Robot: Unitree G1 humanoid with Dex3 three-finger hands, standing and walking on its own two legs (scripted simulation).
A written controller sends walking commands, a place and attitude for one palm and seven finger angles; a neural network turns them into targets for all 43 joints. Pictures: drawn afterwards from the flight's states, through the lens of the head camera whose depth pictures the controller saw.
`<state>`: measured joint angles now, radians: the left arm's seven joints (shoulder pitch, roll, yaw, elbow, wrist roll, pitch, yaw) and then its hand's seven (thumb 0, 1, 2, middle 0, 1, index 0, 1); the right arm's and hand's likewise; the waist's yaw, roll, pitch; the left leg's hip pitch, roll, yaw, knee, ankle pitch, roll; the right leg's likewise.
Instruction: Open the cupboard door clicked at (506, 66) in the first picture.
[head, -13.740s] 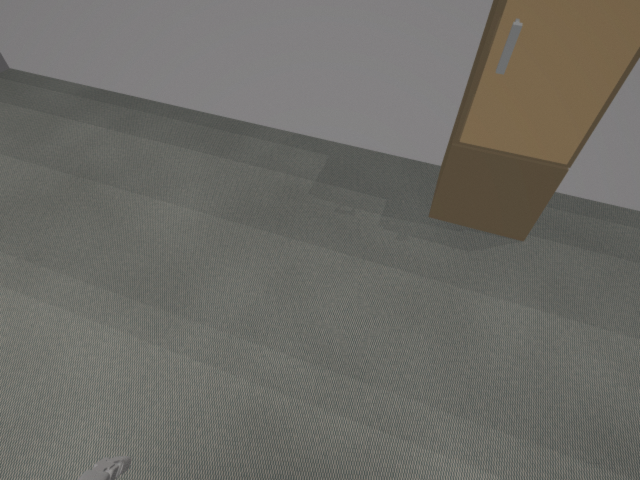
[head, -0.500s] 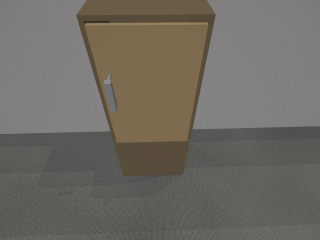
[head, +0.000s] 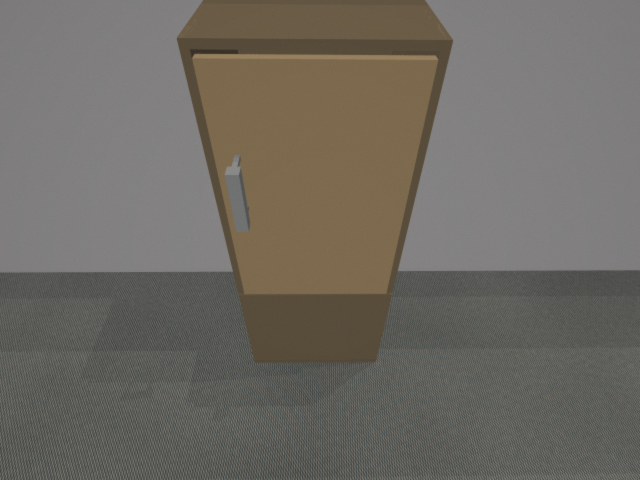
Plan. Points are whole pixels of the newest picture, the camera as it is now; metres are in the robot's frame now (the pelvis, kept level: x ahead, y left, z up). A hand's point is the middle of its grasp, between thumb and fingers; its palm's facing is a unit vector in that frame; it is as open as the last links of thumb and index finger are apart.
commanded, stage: look again from close up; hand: left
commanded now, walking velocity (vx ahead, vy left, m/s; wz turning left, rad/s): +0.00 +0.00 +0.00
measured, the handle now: (240, 193) +0.59 +0.19 +0.02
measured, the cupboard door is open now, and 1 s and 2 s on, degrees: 0 0 0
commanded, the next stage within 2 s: shuffle to correct the standing spot in 0.30 s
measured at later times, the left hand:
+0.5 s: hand out of the picture +0.02 +0.23 -0.16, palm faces +0.00 -0.96 -0.27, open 7.4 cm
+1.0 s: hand out of the picture -0.04 +0.13 -0.18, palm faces +0.09 -0.99 -0.12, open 7.4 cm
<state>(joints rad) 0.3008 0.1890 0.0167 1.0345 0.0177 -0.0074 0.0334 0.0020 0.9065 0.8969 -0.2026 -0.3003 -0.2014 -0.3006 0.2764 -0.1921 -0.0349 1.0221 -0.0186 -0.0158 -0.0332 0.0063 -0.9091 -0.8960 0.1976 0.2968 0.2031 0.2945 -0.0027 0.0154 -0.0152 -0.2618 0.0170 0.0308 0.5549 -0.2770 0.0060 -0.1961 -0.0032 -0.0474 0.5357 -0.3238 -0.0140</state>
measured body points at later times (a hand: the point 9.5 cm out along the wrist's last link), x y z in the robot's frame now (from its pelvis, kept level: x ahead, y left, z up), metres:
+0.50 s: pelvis -0.02 +0.02 +0.01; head -0.03 +0.02 +0.46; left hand +0.02 +0.28 -0.14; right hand +0.03 -0.24 -0.14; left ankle +0.01 +0.12 -0.73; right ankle -0.02 -0.11 -0.73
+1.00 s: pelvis +0.04 -0.01 -0.01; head +0.04 +0.00 +0.44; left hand -0.05 +0.18 -0.17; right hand +0.05 -0.24 -0.16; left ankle +0.04 +0.09 -0.73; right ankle -0.02 -0.11 -0.73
